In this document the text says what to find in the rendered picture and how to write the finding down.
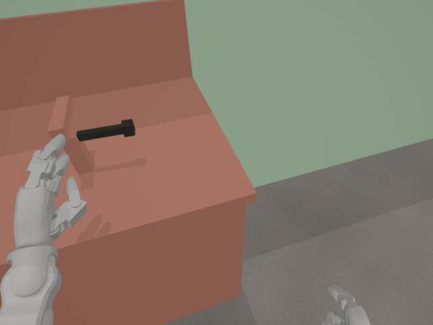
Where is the robot left forearm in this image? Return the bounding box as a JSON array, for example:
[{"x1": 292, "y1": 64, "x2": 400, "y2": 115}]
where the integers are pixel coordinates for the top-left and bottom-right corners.
[{"x1": 0, "y1": 244, "x2": 62, "y2": 325}]

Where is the robot left hand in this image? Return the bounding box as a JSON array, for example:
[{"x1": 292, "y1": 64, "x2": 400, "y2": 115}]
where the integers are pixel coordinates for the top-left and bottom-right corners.
[{"x1": 14, "y1": 134, "x2": 87, "y2": 249}]

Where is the counter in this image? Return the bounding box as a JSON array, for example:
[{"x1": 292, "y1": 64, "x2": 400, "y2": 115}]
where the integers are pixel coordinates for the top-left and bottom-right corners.
[{"x1": 0, "y1": 0, "x2": 257, "y2": 325}]

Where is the robot right hand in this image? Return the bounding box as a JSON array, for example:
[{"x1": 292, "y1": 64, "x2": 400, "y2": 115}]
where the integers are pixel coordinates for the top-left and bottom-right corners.
[{"x1": 322, "y1": 284, "x2": 371, "y2": 325}]

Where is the tap lever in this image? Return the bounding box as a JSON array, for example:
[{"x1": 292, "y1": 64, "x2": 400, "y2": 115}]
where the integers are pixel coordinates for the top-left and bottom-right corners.
[{"x1": 76, "y1": 119, "x2": 135, "y2": 142}]

